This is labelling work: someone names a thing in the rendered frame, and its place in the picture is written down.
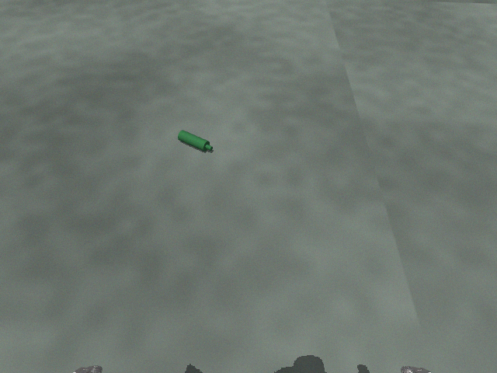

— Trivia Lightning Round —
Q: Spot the bottle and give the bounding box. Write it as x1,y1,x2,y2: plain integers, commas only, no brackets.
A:
178,130,213,152

